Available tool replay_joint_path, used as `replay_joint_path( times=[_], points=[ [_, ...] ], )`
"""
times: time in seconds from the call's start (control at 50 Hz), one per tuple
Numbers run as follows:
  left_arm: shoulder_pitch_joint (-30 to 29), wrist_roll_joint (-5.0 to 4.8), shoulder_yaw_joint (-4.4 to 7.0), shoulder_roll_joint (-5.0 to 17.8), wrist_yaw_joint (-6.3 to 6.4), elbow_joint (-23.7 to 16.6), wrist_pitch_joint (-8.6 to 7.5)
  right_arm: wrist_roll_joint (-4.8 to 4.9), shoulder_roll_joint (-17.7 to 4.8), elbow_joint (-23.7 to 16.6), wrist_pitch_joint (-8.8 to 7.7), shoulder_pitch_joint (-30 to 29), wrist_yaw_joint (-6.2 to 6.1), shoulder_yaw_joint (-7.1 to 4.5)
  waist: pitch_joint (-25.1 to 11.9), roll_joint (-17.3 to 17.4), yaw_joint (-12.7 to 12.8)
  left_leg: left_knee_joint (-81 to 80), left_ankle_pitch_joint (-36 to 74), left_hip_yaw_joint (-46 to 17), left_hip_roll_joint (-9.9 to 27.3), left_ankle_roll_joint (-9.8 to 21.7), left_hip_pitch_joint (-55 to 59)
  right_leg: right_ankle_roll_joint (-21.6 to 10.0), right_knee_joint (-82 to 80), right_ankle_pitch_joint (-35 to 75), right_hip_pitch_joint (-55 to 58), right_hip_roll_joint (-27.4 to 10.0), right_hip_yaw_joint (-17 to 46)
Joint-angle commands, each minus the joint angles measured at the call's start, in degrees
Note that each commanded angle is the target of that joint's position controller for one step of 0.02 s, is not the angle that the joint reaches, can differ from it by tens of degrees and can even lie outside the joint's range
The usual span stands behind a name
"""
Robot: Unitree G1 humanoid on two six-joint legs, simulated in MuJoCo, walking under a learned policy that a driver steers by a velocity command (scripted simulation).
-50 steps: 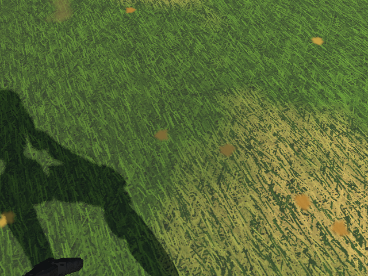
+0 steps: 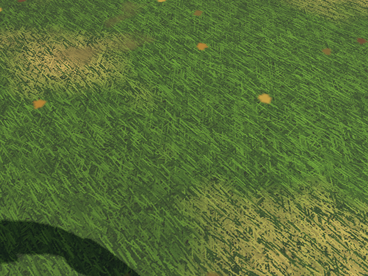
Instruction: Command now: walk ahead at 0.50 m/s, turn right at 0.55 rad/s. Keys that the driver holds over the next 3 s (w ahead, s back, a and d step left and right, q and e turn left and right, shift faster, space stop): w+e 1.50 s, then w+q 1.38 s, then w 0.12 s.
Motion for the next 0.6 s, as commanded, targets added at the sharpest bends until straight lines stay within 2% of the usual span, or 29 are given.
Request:
replay_joint_path(
  times=[0.02,0.06,0.08,0.1,0.12,0.14,0.16,0.18,0.2,0.22,0.24,0.28,0.32,0.38,0.42,0.46,0.5,0.54,0.56,0.58,0.6],
  points=[
    [-5.45,0.05,0.78,3.64,-0.96,-6.28,-0.7,1.13,-11.22,-2.53,0.66,-0.82,-0.36,-2.89,3.15,4.37,0.93,-1.1,31.98,-3.41,17.64,7.95,1.24,-2.12,-3.32,-3.78,-0.29,1.47,-2.82],
    [-1.41,0.14,2.05,5.98,-1.02,-6.15,-0.3,1.87,-12.88,-2.87,1.46,-1.93,-0.66,-3.44,-0.71,6.55,4.26,7.9,50.93,-1.86,17.44,6.71,3.1,-4.49,-3.21,-9.84,7.07,5.3,-5.98],
    [5.0,-0.05,3.3,8.02,-0.84,-4.71,-0.12,2.17,-13.15,-3.13,1.94,-2.88,-0.74,-3.51,-4.16,6.52,8.21,17.23,56.12,-0.78,16.32,5.75,1.69,-6.19,-4.76,-10.54,15.34,7.86,-7.25],
    [14.96,-0.2,5.3,11.44,-0.07,-1.92,0.14,2.07,-11.84,-3.39,2.01,-3.33,-0.88,-2.91,-9.15,4.72,13.35,30.76,51.11,0.34,13.87,3.57,-5.48,-8.53,-8.46,-7.26,30.59,9.91,-6.11],
    [19.96,-0.63,6.55,16.79,1.18,-0.55,0.72,-0.93,-5.77,-4.71,1.49,-1.19,-0.74,-0.91,-12.71,-7.89,12.3,49.83,12.09,-0.11,9.33,0.78,-22.71,-12.25,-8.68,-4.3,45.99,-1.24,11.6],
    [16.42,-0.49,6.31,19.82,0.68,-3.14,-0.55,-0.75,-2.09,-8.1,-0.46,1.59,-0.13,0.73,-21.24,-15.28,6.91,66.4,-19.01,-12.19,-2.39,-1.57,-43.09,-24.49,-19.3,-21.62,59.51,-12.43,45.97],
    [16.45,-0.31,4.69,13.92,0.03,-3.51,-1.63,1.66,-8.21,-8.8,-2.4,-6.23,0.55,-0.48,-19.2,-5.16,11.42,68.14,-15.08,-19.93,0.76,-0.31,-49.65,-21.3,-24.8,-23.63,58.2,-12.56,44.8],
    [14.64,0.02,3.97,11.88,-0.02,-3.01,-2.49,2.79,-8.82,-10.21,-3.48,-9.37,0.85,-0.59,-11.84,-3.78,10.47,64.7,-9.47,-19.29,2.98,1.14,-51.59,-18.99,-24.93,-19.85,51.69,-10.89,36.93],
    [10.9,0.0,3.41,10.39,0.0,-3.32,-2.88,1.64,-8.03,-9.29,-3.85,-9.01,0.38,-0.45,-7.88,1.52,7.52,59.63,-4.99,-19.56,5.61,1.19,-48.13,-16.85,-24.55,-13.13,43.39,-8.3,30.46],
    [7.64,0.15,2.83,8.58,0.3,-3.91,-2.93,0.14,-8.5,-8.71,-3.65,-8.4,0.1,-0.84,-6.03,1.24,5.54,54.81,-2.31,-19.81,7.06,0.58,-44.27,-15.86,-24.99,-7.35,37.31,-6.12,25.64],
    [6.07,0.84,2.44,7.94,0.64,-4.73,-2.93,-0.16,-8.64,-8.45,-2.99,-7.36,0.28,-1.06,-5.38,-0.39,4.08,53.13,-0.45,-20.02,7.81,0.05,-40.88,-15.54,-26.08,-3.67,33.27,-4.8,23.37],
    [6.01,0.63,2.55,8.5,1.31,-4.72,-3.12,-0.71,-7.43,-8.53,-1.83,-6.77,0.35,-0.97,-4.81,-0.13,3.24,48.8,1.34,-18.85,7.53,-1.81,-38.95,-15.91,-27.28,2.57,29.19,-3.58,20.19],
    [7.73,0.52,2.9,9.94,2.15,-4.06,-3.13,-1.07,-5.96,-9.55,-1.11,-9.67,0.21,-0.52,-3.25,0.17,3.87,42.46,5.9,-17.86,6.56,-3.6,-39.65,-15.56,-27.81,5.19,26.33,-2.16,17.05],
    [9.92,0.28,3.0,10.37,2.94,-3.07,-2.64,-0.83,-4.11,-11.34,-1.15,-16.19,0.45,0.27,-1.59,-1.64,6.38,28.74,16.94,-17.54,4.14,-4.64,-37.67,-12.87,-27.2,0.77,23.91,0.88,14.07],
    [11.54,0.14,3.11,10.69,3.11,-2.31,-2.36,-0.37,-3.69,-12.36,-1.48,-19.76,0.92,0.55,-1.04,-2.48,7.98,22.04,21.73,-17.19,2.31,-4.57,-34.64,-11.52,-26.62,-2.85,22.86,1.37,14.3],
    [13.31,-0.15,3.2,10.76,3.11,-1.32,-2.16,0.17,-4.45,-13.33,-1.91,-21.84,1.37,0.36,-0.83,-2.92,8.82,18.87,22.96,-18.01,1.47,-4.0,-33.12,-11.03,-24.93,-4.97,24.03,0.24,16.66],
    [14.06,-0.34,3.09,10.06,3.3,-0.76,-1.8,0.31,-5.84,-13.73,-2.38,-21.93,1.81,-0.15,-1.11,-3.5,8.48,16.05,20.71,-19.4,1.22,-2.87,-32.73,-10.42,-21.39,-6.14,27.71,-1.07,19.93],
    [13.48,-0.21,3.23,10.1,3.54,-0.72,-1.38,0.41,-7.12,-13.45,-2.88,-19.79,2.0,-0.76,-1.47,-5.15,7.07,15.15,15.43,-19.62,1.04,-1.28,-30.43,-9.64,-17.92,-4.53,30.13,-2.26,22.97],
    [12.73,-0.13,3.2,9.86,3.53,-0.87,-1.13,0.39,-7.62,-12.74,-3.16,-16.7,1.88,-1.18,-2.22,-6.06,5.37,14.05,13.56,-18.71,0.65,-0.2,-26.56,-8.94,-15.6,-2.52,30.13,-1.88,23.6],
    [12.05,0.03,2.64,8.35,3.4,-1.23,-1.07,-0.01,-8.87,-11.36,-3.44,-11.11,1.53,-2.03,-5.18,-5.68,2.47,12.24,13.9,-17.98,0.87,1.45,-18.13,-7.33,-9.93,0.83,28.83,0.79,22.23],
    [12.0,0.75,1.37,5.1,3.1,-2.23,-1.19,-1.07,-11.55,-10.6,-3.69,-2.95,1.12,-2.83,-12.98,-1.34,-1.07,13.79,11.63,-25.12,8.77,4.95,-3.47,-5.2,4.54,-3.92,22.78,4.21,18.43]
  ],
)
Next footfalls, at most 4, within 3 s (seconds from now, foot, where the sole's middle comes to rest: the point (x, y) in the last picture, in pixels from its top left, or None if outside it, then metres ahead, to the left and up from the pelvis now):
0.10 right None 0.23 -0.12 -0.77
0.60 left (180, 253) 0.56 0.01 -0.77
1.12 right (275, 219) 0.66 -0.36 -0.77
1.58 left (270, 149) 0.99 -0.42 -0.77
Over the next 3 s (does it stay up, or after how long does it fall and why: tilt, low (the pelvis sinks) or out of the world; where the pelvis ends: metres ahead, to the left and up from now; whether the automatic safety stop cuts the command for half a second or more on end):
stays up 1.39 -0.81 -0.01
